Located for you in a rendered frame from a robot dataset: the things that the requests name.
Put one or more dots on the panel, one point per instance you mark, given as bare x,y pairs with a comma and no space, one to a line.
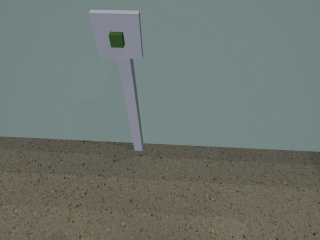
129,22

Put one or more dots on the button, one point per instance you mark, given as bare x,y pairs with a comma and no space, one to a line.
116,39

